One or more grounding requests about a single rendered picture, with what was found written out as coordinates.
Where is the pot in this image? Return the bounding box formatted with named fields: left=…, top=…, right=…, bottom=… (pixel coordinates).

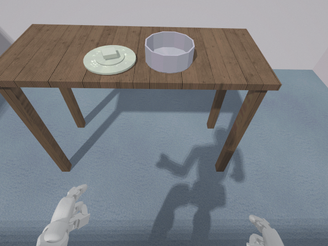
left=145, top=31, right=195, bottom=73

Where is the knob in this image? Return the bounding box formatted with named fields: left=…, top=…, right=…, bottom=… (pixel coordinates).
left=101, top=47, right=117, bottom=59

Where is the lid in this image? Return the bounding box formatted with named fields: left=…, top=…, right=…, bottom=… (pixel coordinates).
left=84, top=45, right=136, bottom=75

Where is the robot right hand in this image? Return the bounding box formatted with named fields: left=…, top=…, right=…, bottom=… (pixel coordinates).
left=247, top=215, right=284, bottom=246

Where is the left robot forearm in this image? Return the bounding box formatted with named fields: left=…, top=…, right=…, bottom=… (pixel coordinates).
left=36, top=221, right=70, bottom=246

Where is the robot left hand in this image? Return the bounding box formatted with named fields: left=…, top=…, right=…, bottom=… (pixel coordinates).
left=50, top=184, right=90, bottom=232

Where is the table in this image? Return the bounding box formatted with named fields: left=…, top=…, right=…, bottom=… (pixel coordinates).
left=0, top=24, right=282, bottom=172

